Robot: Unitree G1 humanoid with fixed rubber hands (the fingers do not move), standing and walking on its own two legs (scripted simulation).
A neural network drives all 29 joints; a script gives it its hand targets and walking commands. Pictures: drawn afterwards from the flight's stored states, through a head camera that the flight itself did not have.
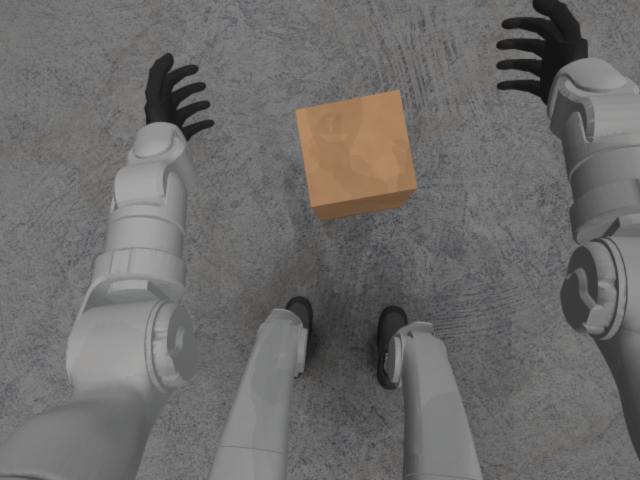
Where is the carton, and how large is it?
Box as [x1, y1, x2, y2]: [295, 90, 416, 220]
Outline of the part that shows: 399,90 295,110 310,202 313,210 320,220 399,207 415,190 416,182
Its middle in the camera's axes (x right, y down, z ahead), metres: +0.08 -0.18 +0.88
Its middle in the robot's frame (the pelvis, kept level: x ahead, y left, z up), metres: +0.57 +0.03 -0.54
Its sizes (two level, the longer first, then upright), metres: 0.210 0.200 0.250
